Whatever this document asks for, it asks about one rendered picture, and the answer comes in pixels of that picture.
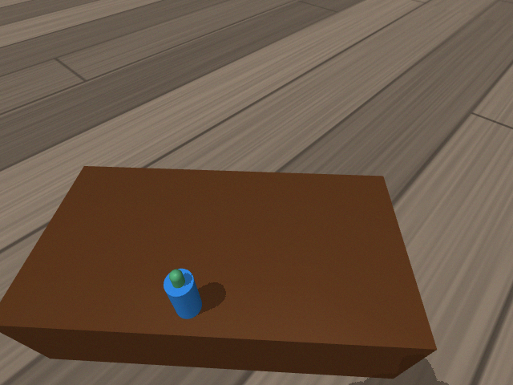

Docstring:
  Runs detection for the bottle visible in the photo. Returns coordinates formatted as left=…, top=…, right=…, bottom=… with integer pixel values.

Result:
left=164, top=269, right=202, bottom=319

